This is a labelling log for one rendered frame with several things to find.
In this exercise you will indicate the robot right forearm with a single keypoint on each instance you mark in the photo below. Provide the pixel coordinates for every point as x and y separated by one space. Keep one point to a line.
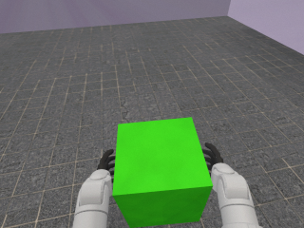
234 198

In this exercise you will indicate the right robot hand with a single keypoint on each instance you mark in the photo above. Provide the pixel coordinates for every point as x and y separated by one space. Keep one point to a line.
214 154

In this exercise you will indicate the carton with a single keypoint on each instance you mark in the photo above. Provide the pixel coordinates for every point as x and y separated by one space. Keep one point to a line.
160 174

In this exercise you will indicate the left robot hand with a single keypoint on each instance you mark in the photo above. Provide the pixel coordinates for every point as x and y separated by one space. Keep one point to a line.
105 160

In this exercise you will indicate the robot left forearm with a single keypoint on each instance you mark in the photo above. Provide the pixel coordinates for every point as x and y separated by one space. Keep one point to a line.
93 201

